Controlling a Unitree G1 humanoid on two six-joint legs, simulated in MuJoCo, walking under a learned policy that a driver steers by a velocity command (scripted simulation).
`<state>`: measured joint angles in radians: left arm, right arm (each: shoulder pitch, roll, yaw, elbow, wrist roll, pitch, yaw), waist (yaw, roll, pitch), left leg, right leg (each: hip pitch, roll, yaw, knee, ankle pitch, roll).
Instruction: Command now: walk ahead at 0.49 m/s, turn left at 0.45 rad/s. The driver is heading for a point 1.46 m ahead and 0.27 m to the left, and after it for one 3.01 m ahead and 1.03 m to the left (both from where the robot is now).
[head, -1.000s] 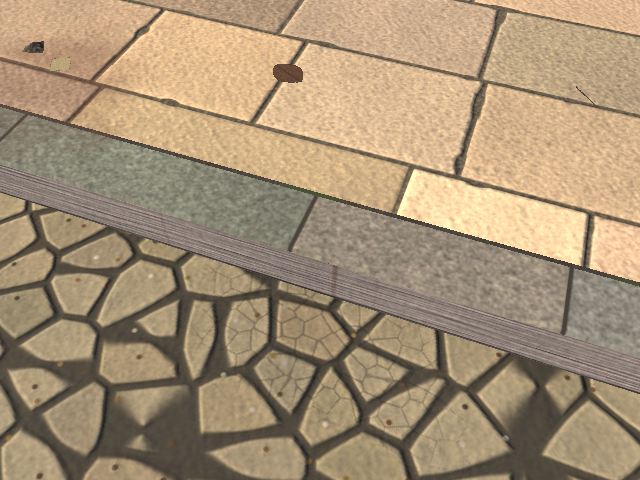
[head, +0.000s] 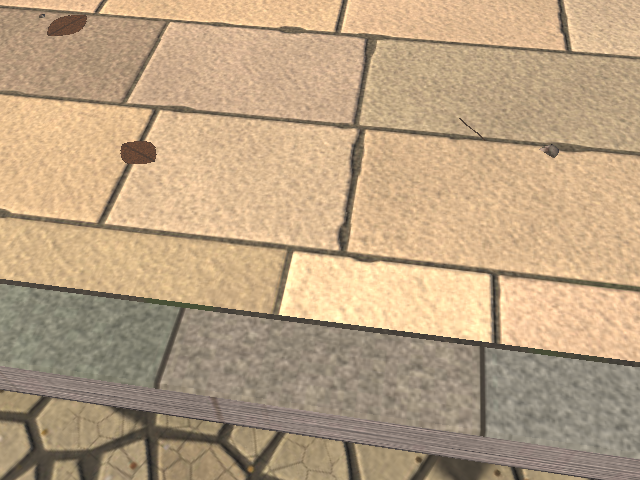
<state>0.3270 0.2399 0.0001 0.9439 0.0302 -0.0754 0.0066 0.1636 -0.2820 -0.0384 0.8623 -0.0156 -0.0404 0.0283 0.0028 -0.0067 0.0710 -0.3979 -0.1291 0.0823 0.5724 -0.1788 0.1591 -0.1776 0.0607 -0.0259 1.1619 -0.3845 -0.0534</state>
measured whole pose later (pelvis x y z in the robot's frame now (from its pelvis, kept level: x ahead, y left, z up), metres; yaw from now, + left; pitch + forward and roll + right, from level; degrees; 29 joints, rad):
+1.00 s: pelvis +0.52 +0.10 +0.02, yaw +29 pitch +6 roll +2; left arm 0.59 0.13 0.01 1.05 -0.01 -0.07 0.00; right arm -0.14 -0.10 0.05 0.46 -0.01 -0.02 0.03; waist 0.09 0.00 0.05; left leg -0.99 -0.02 0.18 1.22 -0.36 0.15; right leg 0.15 -0.10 -0.15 0.21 -0.27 0.01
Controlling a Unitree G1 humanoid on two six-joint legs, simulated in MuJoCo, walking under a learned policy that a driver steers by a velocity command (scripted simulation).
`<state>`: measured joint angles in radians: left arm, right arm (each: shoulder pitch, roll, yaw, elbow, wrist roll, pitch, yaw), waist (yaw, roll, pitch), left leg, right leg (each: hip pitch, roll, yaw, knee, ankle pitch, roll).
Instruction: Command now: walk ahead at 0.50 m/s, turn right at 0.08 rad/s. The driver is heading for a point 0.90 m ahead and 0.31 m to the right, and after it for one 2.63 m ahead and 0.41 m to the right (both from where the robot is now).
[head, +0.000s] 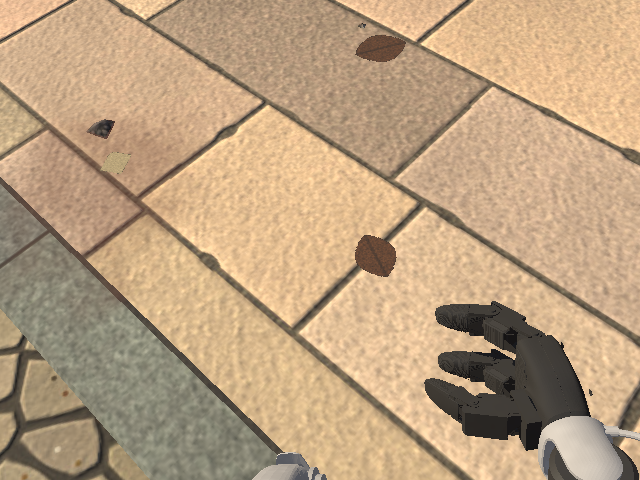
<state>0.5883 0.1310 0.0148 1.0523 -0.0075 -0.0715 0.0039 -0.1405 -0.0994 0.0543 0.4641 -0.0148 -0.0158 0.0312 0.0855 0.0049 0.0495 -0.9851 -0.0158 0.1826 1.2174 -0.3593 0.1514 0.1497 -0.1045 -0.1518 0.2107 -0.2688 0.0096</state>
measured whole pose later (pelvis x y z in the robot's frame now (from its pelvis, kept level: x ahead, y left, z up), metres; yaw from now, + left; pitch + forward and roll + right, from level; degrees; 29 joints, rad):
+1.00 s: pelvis +0.52 -0.08 +0.13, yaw -32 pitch +2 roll -1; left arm 0.41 0.27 0.07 0.82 0.01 -0.06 0.00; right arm 0.04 -0.22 -0.01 0.64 -0.03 -0.04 0.02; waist 0.10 0.02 0.03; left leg -0.63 0.06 -0.02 0.63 -0.06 -0.02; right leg 0.02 0.13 0.12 0.30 -0.35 -0.11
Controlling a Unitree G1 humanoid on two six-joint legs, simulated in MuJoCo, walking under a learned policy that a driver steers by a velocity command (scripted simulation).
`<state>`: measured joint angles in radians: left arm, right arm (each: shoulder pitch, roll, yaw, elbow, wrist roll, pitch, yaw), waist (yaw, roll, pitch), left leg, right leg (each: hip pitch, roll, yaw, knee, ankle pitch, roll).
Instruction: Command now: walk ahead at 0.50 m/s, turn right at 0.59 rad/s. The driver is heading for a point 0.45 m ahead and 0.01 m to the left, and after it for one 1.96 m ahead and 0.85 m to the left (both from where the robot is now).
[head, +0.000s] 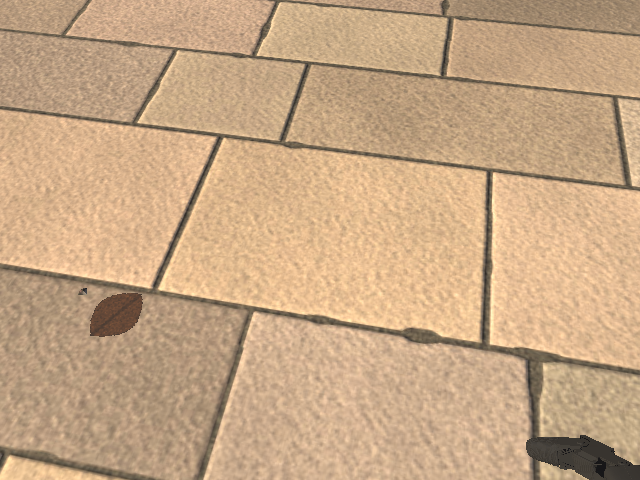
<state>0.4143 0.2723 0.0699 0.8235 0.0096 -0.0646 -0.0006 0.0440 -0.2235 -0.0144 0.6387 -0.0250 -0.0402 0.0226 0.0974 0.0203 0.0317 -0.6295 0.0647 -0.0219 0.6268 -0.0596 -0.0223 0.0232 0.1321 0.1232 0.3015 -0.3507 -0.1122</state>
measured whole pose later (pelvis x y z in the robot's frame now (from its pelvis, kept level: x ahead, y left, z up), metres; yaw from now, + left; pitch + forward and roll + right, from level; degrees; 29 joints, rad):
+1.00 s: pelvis +0.50 -0.05 -0.01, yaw +3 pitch +1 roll -1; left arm 0.43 0.24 0.04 0.87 0.02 -0.08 0.02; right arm 0.08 -0.24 -0.04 0.72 -0.04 0.00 0.08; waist 0.06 0.02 0.04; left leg -0.59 0.04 0.10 0.67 -0.11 0.10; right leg 0.10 -0.01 -0.29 0.27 -0.39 0.01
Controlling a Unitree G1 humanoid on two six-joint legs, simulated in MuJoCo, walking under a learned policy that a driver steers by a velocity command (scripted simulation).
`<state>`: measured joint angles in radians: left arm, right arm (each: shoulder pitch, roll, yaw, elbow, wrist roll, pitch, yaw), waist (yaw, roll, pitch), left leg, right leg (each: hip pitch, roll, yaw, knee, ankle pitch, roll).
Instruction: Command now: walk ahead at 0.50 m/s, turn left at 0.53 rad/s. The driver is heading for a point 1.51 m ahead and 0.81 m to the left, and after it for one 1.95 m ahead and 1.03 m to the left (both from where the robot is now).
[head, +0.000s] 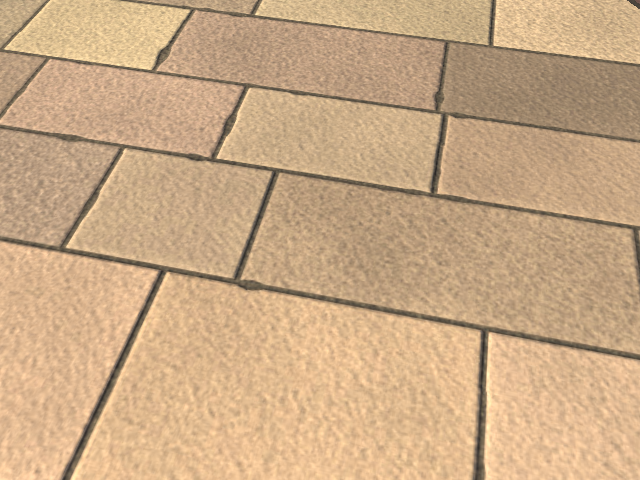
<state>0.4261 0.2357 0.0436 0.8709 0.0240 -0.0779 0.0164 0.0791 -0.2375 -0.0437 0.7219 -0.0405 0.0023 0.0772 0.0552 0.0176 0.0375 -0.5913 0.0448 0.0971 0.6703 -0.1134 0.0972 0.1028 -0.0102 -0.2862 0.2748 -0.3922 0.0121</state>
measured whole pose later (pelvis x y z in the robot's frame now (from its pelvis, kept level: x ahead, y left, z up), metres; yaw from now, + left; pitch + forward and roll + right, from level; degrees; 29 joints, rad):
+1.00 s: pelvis +0.51 +0.10 +0.01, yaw +36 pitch +1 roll -2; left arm 0.41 0.25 0.05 0.85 0.02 -0.08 0.00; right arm 0.09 -0.28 -0.04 0.68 -0.04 0.01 0.08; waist 0.06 0.04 0.04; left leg -0.65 0.06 0.02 0.79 -0.07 0.05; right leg 0.02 0.00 -0.22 0.25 -0.29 -0.01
